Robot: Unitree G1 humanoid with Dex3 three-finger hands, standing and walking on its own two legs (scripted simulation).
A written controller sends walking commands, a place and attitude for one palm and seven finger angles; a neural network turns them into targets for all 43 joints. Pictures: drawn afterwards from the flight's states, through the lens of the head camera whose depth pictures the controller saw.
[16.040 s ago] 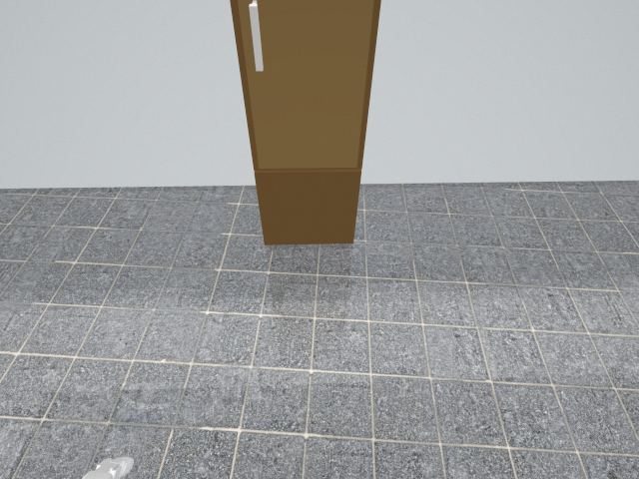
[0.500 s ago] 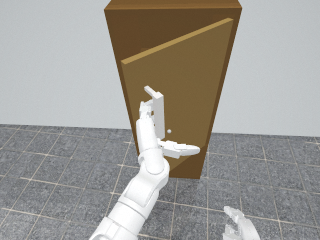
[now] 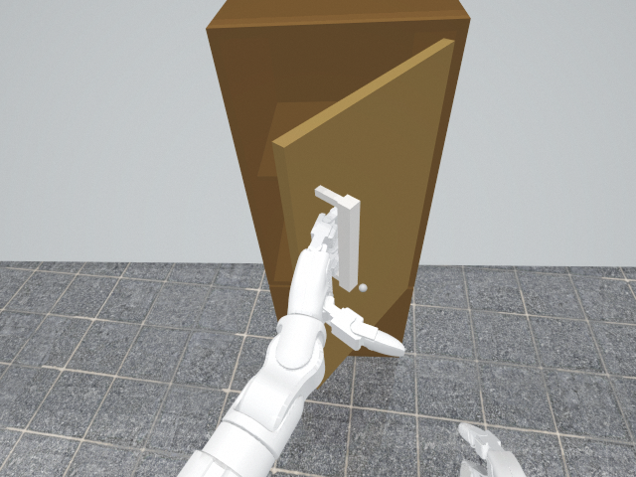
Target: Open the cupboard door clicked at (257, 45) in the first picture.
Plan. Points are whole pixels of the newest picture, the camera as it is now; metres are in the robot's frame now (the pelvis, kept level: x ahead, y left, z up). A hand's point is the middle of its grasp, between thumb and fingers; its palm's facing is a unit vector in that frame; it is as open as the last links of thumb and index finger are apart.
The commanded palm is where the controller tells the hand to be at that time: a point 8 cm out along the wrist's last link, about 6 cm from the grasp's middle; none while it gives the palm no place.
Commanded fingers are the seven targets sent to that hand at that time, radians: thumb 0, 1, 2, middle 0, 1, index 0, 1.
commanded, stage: slide the hand sideways off the handle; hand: left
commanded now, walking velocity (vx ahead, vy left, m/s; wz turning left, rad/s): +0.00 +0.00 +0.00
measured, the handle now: (337, 241) +0.38 -0.01 +0.11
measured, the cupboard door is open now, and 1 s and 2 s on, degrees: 51 50 50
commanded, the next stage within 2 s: draw the hand back to the body in 0.90 s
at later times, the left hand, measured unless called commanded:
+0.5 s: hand (330, 308) +0.28 +0.00 +0.11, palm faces -0.14 -0.99 +0.02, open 16.0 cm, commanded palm +0.25 +0.06 +0.11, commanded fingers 0.00 -0.50 0.30 -0.15 -0.30 -0.15 -0.30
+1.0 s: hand (282, 343) +0.24 +0.05 +0.12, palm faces -0.08 -1.00 +0.02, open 16.3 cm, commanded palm +0.21 +0.10 +0.11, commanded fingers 0.00 -0.50 0.30 -0.15 -0.30 -0.15 -0.30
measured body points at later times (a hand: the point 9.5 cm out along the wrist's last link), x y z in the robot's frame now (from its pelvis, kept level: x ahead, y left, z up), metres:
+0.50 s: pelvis +0.02 +0.01 +0.01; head +0.01 -0.01 +0.46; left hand +0.28 +0.05 +0.11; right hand +0.20 -0.21 -0.07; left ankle +0.04 +0.12 -0.72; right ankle -0.02 -0.08 -0.72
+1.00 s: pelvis +0.02 +0.00 +0.00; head +0.02 -0.02 +0.45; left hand +0.23 +0.10 +0.12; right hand +0.21 -0.21 -0.07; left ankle +0.04 +0.12 -0.72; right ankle -0.02 -0.08 -0.72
